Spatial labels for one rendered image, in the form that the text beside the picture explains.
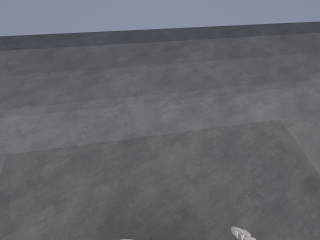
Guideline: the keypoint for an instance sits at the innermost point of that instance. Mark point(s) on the robot right hand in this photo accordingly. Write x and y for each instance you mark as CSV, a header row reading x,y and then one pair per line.
x,y
241,234

